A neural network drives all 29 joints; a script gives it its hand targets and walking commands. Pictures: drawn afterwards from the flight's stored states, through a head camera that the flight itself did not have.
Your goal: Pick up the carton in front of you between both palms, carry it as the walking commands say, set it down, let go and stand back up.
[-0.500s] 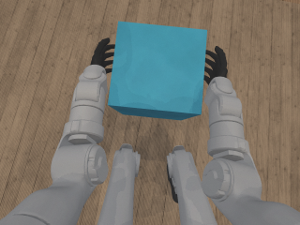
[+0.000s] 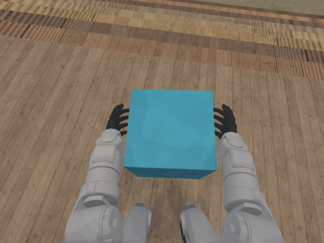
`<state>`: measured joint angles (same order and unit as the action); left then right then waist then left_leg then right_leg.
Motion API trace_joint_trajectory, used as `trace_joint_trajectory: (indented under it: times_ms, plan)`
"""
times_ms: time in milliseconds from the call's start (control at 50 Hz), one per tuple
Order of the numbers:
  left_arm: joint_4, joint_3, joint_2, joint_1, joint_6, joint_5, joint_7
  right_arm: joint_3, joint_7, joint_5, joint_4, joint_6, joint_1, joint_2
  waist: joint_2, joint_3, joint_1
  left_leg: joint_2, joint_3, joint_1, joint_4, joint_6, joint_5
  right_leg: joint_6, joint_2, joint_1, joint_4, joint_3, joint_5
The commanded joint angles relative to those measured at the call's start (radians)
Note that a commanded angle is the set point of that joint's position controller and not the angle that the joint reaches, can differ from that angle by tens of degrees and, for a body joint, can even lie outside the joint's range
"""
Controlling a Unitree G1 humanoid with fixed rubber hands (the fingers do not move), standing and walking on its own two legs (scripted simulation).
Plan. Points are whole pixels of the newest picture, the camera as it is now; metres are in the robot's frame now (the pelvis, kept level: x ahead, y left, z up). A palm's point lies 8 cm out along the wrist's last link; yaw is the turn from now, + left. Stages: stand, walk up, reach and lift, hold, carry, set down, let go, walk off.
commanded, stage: reach and lift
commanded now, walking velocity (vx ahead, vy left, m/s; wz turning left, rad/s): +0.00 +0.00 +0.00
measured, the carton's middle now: (169, 140) +0.38 +0.00 -0.11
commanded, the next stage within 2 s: hold in 1.48 s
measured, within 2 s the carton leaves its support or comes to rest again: neither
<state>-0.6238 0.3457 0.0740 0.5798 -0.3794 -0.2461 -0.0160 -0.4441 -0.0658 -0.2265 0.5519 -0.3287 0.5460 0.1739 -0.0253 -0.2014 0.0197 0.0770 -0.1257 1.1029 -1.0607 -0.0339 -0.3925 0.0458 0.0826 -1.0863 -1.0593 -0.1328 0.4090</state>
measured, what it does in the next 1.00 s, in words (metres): rises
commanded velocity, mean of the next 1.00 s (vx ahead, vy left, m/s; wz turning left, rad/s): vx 0.00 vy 0.00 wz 0.00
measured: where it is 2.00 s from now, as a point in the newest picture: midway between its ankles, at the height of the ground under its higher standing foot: outside the picture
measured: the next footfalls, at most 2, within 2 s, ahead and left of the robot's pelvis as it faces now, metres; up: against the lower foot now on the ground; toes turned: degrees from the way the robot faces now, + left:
none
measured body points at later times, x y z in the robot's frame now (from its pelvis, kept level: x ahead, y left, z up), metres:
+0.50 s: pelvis +0.04 -0.01 +0.09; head +0.01 +0.00 +0.54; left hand +0.34 +0.15 +0.10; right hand +0.35 -0.16 +0.11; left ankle +0.05 +0.13 -0.65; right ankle +0.05 -0.14 -0.65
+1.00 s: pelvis +0.03 +0.00 +0.09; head +0.00 +0.00 +0.54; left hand +0.34 +0.15 +0.11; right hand +0.34 -0.15 +0.12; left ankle +0.05 +0.13 -0.65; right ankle +0.05 -0.14 -0.65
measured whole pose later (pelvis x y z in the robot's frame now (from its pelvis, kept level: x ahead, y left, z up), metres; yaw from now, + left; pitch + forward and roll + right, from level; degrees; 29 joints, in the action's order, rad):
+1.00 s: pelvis +0.03 +0.00 +0.09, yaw +0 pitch -3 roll +0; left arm -0.38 0.28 0.17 0.32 -0.65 -0.31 -0.01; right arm -0.32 0.00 -0.32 0.40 -0.60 0.35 0.18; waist -0.01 -0.01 0.00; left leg 0.04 -0.13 0.17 -0.43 -0.02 -0.20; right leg 0.02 0.03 -0.16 -0.43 -0.15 0.22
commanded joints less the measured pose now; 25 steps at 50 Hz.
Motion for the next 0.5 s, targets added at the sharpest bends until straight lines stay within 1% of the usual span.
trace_joint_trajectory:
  times_ms: [0,180,280,360,420,480]
  plan:
    - [0.03,-0.558,1.062,0.534,0.045,0.168,0.246,0.617,0.27,0.135,0.114,-0.029,0.483,1.033,0.047,-0.571,-0.01,0.057,0.081,-0.51,0.203,0.023,0.262,-0.023,0.06,0.376,0.208,0.088,-0.24]
    - [0.108,-0.604,1.048,0.35,0.004,0.178,0.248,0.67,0.28,0.128,0.06,-0.07,0.288,1.02,0.033,-0.414,-0.014,0.041,0.059,-0.726,0.404,0.022,0.389,-0.025,0.037,0.642,0.412,0.063,-0.389]
    - [0.179,-0.648,1.039,0.275,-0.044,0.203,0.247,0.704,0.289,0.149,0.011,-0.117,0.193,1.023,0.023,-0.332,-0.01,0.034,0.054,-0.858,0.513,0.016,0.436,-0.024,0.026,0.788,0.518,0.06,-0.452]
    - [0.251,-0.686,1.032,0.227,-0.1,0.225,0.246,0.737,0.297,0.173,-0.041,-0.172,0.134,1.014,0.023,-0.252,-0.015,0.03,0.052,-0.949,0.599,0.014,0.456,-0.02,0.014,0.889,0.599,0.052,-0.485]
    - [0.281,-0.676,1.012,0.2,-0.149,0.218,0.246,0.729,0.304,0.171,-0.059,-0.217,0.107,0.996,0.02,-0.146,-0.019,0.027,0.055,-0.976,0.654,0.014,0.408,-0.018,0.01,0.924,0.652,0.053,-0.442]
    - [0.264,-0.632,1.011,0.196,-0.183,0.2,0.255,0.691,0.313,0.151,-0.053,-0.249,0.115,0.975,0.016,-0.038,-0.018,0.025,0.061,-0.969,0.686,0.019,0.301,-0.021,0.007,0.916,0.691,0.057,-0.332]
